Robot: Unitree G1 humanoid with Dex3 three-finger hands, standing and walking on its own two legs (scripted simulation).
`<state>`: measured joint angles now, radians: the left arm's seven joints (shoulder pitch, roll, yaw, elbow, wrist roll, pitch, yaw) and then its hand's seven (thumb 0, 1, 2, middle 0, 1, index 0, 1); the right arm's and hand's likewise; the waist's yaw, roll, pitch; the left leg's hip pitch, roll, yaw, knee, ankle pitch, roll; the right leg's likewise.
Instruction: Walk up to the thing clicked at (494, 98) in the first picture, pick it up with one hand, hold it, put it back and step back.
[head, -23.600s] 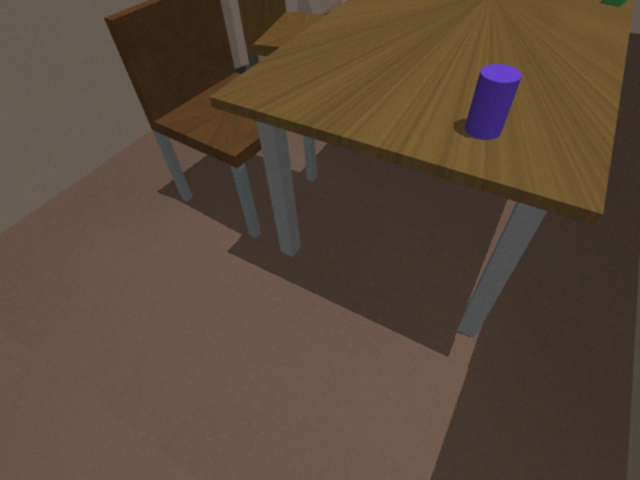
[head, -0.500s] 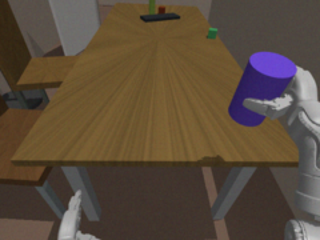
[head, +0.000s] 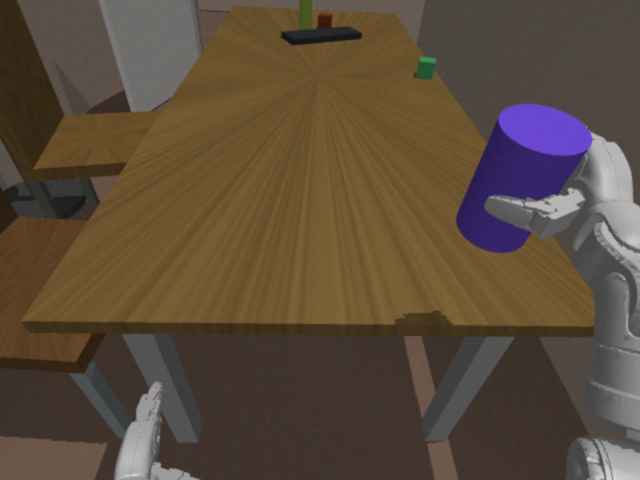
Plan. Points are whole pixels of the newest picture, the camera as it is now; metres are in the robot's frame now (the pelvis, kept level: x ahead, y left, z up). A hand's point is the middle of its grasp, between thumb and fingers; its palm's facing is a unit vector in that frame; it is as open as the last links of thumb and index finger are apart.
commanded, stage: hold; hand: right
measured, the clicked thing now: (514, 183) +0.34 -0.15 +0.26
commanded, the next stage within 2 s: crouch in 0.22 s
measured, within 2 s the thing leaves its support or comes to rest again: neither
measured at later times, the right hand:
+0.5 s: hand (522, 179) +0.35 -0.17 +0.26, palm faces +0.12 +0.99 -0.01, open 11.3 cm
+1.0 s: hand (478, 194) +0.44 -0.17 +0.17, palm faces +0.15 +0.99 +0.00, open 11.2 cm
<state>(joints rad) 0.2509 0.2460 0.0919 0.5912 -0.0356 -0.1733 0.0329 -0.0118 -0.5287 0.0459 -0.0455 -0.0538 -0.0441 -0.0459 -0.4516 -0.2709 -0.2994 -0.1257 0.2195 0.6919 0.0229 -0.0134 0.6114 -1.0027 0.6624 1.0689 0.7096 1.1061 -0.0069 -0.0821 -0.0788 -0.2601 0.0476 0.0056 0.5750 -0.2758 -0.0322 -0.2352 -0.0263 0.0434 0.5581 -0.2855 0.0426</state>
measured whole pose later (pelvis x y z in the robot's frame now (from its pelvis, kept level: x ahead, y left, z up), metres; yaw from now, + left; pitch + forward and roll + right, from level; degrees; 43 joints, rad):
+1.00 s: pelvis -0.01 +0.00 -0.01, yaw +2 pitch +2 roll +0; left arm 0.24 0.23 0.07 0.61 -0.01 -0.23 0.07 -0.01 -0.52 0.05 -0.05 -0.05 -0.05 -0.04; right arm -0.69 -0.33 -0.31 0.58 0.13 0.23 -0.01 -0.01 0.61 -1.00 0.67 1.05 0.72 1.09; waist 0.06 -0.02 -0.04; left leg -0.40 0.03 -0.02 0.62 -0.26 -0.03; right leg -0.37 -0.04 0.02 0.62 -0.30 0.04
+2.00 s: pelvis +0.01 -0.01 -0.02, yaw +2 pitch +11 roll +1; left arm 0.25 0.22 0.04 0.43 0.00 -0.10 0.03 -0.01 -0.53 0.05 -0.05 -0.05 -0.05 -0.05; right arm -0.86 -0.45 -0.39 1.07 0.08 -0.15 0.07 -0.01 0.61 -1.01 0.66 1.06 0.71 1.10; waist 0.14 0.00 -0.08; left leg -0.60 0.02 -0.03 0.70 -0.30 -0.04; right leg -0.58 -0.05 0.02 0.74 -0.36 0.03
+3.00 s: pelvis +0.00 -0.01 -0.05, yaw +3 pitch +18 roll +2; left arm 0.31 0.24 0.04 0.21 0.04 -0.07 0.01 -0.01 -0.51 0.04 -0.06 -0.05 -0.05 -0.04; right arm -0.88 -0.50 -0.45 1.11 0.03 -0.26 0.07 -0.01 0.54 -0.76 0.78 0.89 0.83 0.91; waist 0.20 0.00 -0.12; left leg -0.84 0.00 -0.02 0.90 -0.37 -0.04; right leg -0.83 -0.06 0.04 0.96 -0.44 0.04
